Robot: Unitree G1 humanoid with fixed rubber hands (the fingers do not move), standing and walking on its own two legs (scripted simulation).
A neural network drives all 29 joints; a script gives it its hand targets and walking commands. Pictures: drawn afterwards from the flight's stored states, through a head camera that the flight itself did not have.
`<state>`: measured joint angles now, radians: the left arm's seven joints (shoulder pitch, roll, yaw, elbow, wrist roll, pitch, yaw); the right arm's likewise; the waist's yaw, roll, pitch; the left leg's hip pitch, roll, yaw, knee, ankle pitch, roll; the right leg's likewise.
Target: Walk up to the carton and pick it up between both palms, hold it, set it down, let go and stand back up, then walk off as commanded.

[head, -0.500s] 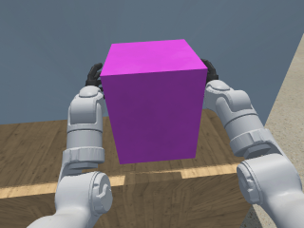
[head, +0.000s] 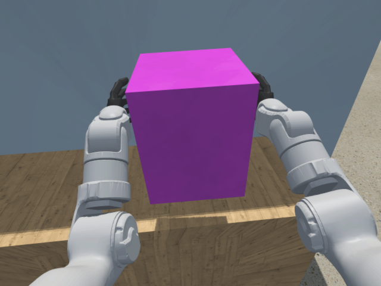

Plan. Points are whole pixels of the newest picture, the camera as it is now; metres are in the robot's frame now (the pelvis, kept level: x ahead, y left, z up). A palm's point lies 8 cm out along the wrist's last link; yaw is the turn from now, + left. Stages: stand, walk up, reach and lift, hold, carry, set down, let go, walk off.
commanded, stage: set down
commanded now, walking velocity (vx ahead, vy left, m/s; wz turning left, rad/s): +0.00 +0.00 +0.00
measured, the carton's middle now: (191, 123) +0.39 +0.00 +0.22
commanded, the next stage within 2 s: none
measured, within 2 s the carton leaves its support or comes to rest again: neither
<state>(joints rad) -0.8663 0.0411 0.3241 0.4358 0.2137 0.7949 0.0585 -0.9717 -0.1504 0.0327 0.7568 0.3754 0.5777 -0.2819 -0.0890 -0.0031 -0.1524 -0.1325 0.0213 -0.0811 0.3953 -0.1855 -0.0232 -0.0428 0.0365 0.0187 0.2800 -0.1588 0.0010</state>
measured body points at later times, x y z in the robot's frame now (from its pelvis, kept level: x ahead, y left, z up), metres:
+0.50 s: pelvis +0.01 -0.01 +0.00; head -0.06 +0.02 +0.45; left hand +0.41 +0.16 +0.23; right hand +0.41 -0.13 +0.21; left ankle +0.02 +0.13 -0.75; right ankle +0.00 -0.12 -0.75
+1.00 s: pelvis +0.02 -0.01 +0.00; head -0.03 +0.00 +0.45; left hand +0.42 +0.15 +0.21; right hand +0.43 -0.14 +0.19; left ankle +0.02 +0.13 -0.75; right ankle +0.00 -0.12 -0.75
